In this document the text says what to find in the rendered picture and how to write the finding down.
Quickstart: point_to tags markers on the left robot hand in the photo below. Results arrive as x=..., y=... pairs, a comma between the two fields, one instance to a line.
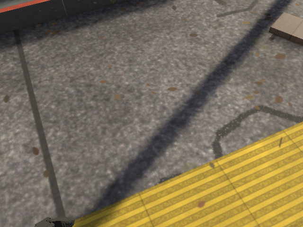
x=56, y=222

